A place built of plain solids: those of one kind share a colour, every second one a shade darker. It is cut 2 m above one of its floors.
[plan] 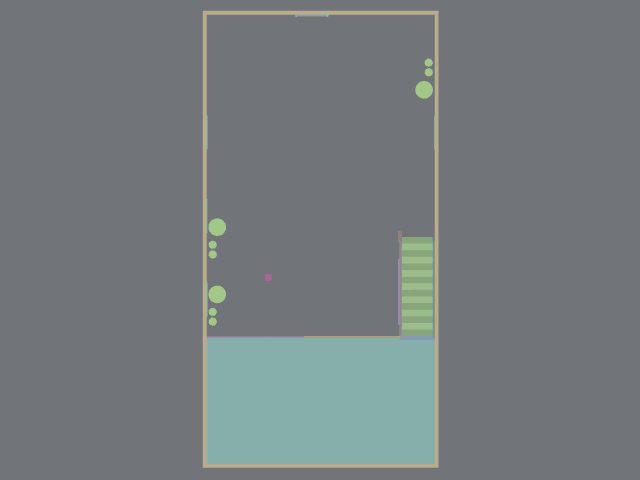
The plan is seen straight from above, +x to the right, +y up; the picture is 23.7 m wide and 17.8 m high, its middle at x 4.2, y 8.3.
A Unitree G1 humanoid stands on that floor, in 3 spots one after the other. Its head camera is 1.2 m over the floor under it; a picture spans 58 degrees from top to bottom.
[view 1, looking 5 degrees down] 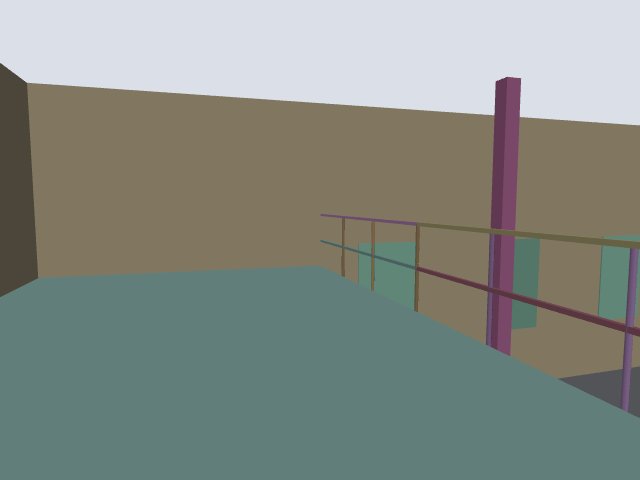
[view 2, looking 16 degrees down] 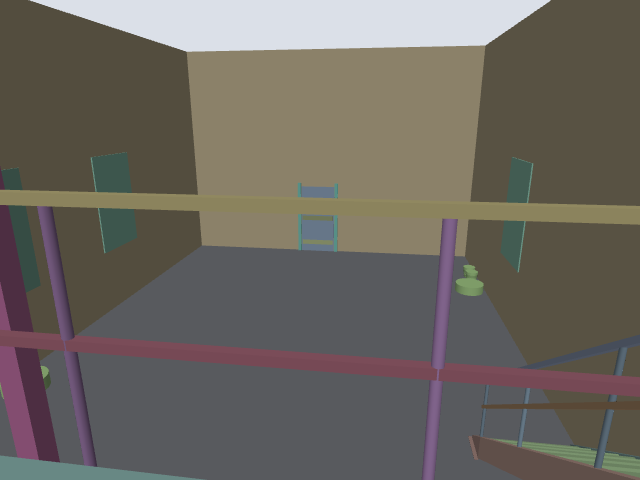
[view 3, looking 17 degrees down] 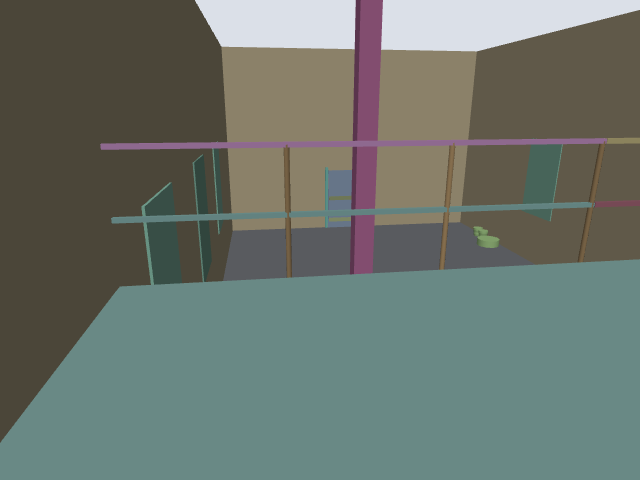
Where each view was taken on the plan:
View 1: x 7.81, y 2.29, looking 163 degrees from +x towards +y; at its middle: wall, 8.20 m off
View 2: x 5.81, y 3.54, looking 98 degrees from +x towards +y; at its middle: door_ledge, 13.73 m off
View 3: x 1.00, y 1.70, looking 82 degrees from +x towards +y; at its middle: ground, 14.17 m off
